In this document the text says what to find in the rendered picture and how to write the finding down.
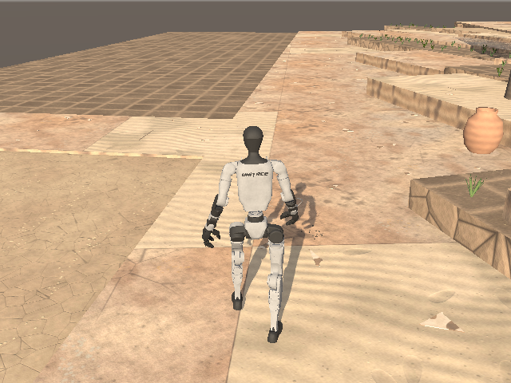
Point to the left robot shin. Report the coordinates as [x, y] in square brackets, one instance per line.
[237, 275]

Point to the left robot upper arm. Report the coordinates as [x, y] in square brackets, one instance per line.
[225, 182]

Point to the right robot forearm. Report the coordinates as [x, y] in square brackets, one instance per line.
[291, 205]

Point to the robot left hand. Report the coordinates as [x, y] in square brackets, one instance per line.
[206, 236]

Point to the left robot forearm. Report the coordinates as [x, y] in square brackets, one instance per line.
[214, 215]

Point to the right robot upper arm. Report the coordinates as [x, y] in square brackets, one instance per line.
[284, 182]

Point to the robot left thigh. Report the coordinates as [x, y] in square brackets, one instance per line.
[237, 234]

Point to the robot right hand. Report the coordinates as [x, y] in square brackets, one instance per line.
[287, 214]

